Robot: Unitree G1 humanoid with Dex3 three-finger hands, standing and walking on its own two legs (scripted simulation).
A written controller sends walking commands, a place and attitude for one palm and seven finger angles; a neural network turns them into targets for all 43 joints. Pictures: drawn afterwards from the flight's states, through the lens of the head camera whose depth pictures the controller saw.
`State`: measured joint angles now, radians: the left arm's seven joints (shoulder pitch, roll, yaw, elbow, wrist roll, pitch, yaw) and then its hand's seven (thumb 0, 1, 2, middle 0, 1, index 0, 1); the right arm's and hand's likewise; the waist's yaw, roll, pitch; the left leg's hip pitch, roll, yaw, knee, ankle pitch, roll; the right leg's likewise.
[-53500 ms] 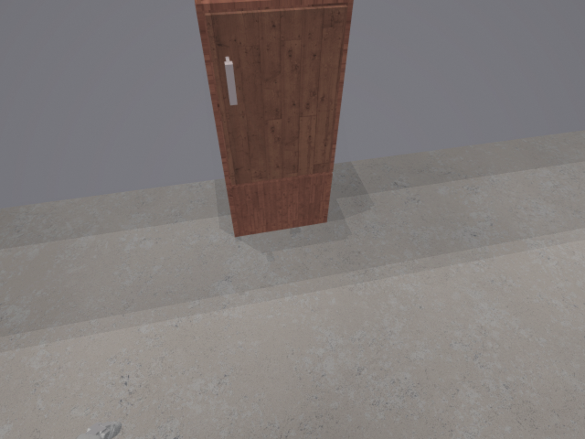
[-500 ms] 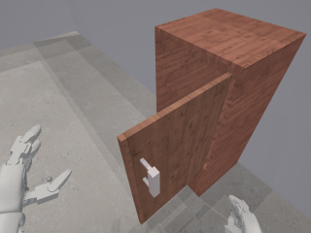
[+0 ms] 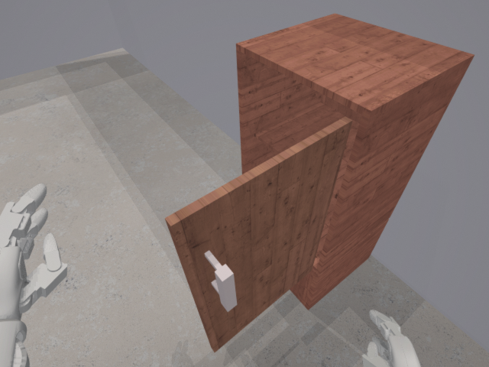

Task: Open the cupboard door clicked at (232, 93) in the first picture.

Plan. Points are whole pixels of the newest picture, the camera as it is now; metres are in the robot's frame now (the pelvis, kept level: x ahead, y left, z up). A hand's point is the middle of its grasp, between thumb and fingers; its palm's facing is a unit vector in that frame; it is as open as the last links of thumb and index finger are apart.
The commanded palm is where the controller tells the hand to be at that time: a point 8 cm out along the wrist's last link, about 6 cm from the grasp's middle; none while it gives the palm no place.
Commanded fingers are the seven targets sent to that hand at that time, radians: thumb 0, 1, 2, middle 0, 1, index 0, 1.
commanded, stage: draw the hand back to the body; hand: left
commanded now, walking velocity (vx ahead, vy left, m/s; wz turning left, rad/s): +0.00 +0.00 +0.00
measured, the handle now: (219, 280) +0.27 +0.09 -0.02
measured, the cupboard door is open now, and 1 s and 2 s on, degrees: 92 92 92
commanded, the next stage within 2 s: step back with the hand held close in 0.06 s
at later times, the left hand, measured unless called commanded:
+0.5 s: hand (67, 272) +0.18 +0.25 +0.15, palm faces +0.30 -0.80 -0.52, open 7.4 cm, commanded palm +0.12 +0.30 +0.17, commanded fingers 0.00 0.90 0.90 -0.20 -0.30 -0.20 -0.30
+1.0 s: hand out of the picture +0.05 +0.31 +0.16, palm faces +0.48 -0.71 -0.51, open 7.4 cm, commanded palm -0.02 +0.34 +0.17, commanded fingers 0.00 0.90 0.90 -0.20 -0.30 -0.20 -0.30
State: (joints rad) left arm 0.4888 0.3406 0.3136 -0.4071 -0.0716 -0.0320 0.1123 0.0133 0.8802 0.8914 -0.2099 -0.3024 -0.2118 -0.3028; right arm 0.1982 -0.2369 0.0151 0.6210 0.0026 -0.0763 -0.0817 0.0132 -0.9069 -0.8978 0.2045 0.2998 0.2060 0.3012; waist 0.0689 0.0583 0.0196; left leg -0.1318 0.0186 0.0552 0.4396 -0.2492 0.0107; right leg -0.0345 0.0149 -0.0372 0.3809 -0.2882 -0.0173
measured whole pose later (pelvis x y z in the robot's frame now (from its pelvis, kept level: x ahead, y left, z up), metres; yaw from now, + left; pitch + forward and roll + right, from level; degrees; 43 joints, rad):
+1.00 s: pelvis -0.13 +0.03 -0.02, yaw +5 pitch -2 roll -2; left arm 0.54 0.42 0.44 -0.54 -0.02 -0.20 0.15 0.01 0.89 0.90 -0.21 -0.30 -0.22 -0.30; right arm 0.21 -0.21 -0.01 0.58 0.00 -0.06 -0.08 0.01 -0.91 -0.90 0.21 0.30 0.21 0.30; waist 0.00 0.03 0.08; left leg -0.46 0.00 0.05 0.60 -0.20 0.05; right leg -0.33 0.04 0.02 0.58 -0.22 0.00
